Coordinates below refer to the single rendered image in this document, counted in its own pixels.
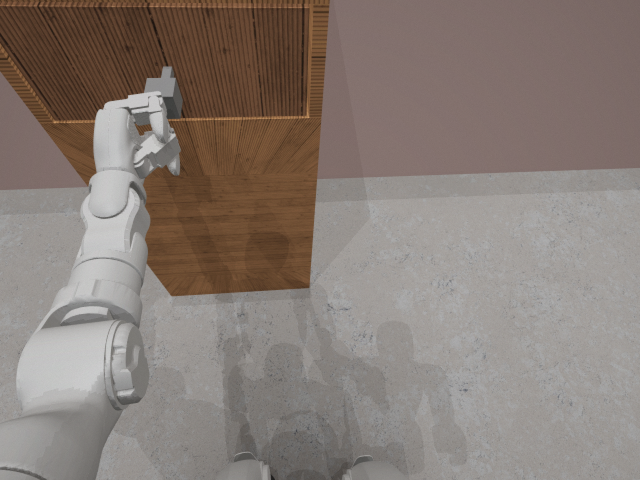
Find cabinet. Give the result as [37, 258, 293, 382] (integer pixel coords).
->
[0, 0, 330, 296]

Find robot left forearm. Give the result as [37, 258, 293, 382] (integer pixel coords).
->
[16, 170, 150, 410]

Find left robot upper arm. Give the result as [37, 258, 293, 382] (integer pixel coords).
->
[0, 319, 149, 480]

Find robot left thigh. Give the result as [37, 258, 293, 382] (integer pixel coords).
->
[215, 459, 271, 480]

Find left robot shin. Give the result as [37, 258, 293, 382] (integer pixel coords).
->
[233, 452, 259, 463]

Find handle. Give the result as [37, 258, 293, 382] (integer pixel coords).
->
[144, 66, 183, 119]

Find left robot hand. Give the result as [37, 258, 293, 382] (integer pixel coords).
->
[93, 91, 181, 185]

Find drawer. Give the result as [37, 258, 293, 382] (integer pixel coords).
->
[0, 2, 309, 121]

